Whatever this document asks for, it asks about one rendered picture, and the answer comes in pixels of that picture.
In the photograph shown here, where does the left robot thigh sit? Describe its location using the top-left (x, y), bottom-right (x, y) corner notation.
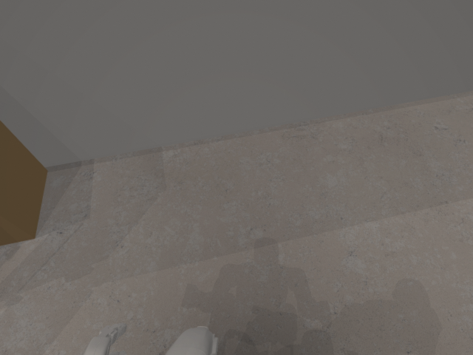
top-left (165, 328), bottom-right (218, 355)

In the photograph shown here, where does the cupboard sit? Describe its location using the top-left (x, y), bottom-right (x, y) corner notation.
top-left (0, 121), bottom-right (48, 246)

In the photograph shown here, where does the left robot hand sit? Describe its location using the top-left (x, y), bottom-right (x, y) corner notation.
top-left (82, 323), bottom-right (127, 355)

